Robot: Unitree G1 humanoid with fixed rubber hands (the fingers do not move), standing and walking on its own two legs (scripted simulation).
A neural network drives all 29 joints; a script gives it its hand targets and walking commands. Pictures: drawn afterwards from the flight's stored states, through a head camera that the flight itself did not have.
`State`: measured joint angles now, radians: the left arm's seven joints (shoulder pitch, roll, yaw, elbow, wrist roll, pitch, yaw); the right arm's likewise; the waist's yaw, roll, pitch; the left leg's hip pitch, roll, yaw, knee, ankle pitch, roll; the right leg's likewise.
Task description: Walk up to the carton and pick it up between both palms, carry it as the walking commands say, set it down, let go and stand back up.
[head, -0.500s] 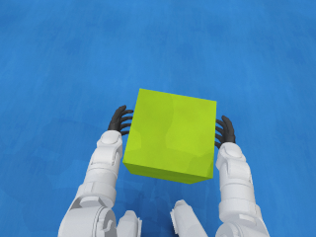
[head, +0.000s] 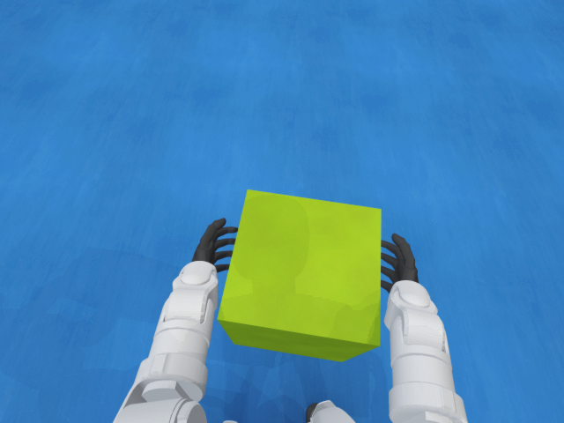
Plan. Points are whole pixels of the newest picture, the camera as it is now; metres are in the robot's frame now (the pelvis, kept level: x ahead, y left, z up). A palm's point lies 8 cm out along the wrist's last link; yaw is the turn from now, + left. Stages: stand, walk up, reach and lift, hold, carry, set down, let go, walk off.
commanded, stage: reach and lift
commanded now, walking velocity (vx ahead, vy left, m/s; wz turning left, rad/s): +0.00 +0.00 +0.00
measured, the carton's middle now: (299, 284) +0.35 -0.06 -0.11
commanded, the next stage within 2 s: none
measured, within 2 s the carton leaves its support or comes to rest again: neither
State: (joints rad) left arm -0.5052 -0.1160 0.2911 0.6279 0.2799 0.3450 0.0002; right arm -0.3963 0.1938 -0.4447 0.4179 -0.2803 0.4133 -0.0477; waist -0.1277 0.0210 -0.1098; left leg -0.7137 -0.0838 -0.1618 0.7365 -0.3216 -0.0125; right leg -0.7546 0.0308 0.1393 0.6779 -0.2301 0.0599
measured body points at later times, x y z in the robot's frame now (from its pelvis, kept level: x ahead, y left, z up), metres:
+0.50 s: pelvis +0.01 +0.00 +0.03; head +0.02 +0.00 +0.48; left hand +0.36 +0.09 +0.02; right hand +0.30 -0.21 +0.04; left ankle +0.01 +0.12 -0.71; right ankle +0.05 -0.15 -0.71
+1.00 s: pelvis +0.01 +0.00 +0.04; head -0.03 +0.01 +0.48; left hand +0.34 +0.09 +0.07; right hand +0.29 -0.20 +0.08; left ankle +0.01 +0.12 -0.71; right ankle +0.05 -0.15 -0.71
